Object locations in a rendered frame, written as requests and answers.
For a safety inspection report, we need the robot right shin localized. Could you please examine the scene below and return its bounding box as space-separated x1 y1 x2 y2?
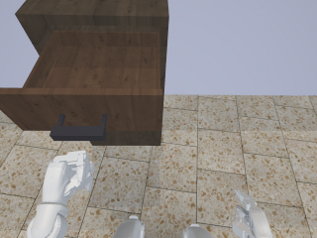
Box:
189 223 199 227

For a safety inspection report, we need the drawer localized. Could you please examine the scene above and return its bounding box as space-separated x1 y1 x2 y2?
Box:
0 31 162 131

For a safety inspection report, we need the right robot hand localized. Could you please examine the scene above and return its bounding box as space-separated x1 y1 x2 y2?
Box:
232 189 273 238

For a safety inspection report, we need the robot left shin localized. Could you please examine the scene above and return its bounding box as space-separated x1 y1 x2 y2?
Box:
129 215 139 219

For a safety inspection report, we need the handle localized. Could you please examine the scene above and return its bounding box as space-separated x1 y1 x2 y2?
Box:
50 114 107 141

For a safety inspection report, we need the left robot hand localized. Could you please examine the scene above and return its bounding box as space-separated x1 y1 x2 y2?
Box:
42 150 94 205

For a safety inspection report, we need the robot left forearm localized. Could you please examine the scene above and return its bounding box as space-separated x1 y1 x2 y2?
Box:
26 202 69 238

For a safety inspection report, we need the cabinet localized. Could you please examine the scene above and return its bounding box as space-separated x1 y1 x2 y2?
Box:
15 0 169 146

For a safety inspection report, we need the robot shin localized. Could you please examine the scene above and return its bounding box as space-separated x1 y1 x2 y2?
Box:
189 223 199 227
129 215 139 219

